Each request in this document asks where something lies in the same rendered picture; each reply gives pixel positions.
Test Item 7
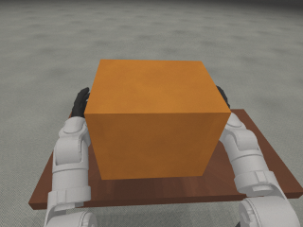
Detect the robot right upper arm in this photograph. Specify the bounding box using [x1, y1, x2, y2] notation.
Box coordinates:
[239, 195, 299, 227]

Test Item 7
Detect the carton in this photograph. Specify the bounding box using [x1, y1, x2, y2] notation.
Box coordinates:
[84, 59, 231, 180]

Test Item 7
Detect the left robot hand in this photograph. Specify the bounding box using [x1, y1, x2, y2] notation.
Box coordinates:
[71, 87, 90, 118]

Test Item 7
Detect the robot left upper arm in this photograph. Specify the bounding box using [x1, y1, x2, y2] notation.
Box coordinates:
[46, 211, 98, 227]

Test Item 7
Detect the robot right forearm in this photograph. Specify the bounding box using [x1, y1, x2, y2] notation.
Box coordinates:
[219, 113, 301, 227]

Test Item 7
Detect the table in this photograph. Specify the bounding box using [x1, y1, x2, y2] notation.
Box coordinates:
[28, 109, 303, 227]

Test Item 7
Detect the robot left forearm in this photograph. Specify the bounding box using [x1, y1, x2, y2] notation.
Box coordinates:
[44, 116, 91, 227]

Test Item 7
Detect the right robot hand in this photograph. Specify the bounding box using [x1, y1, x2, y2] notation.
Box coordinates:
[216, 85, 230, 109]

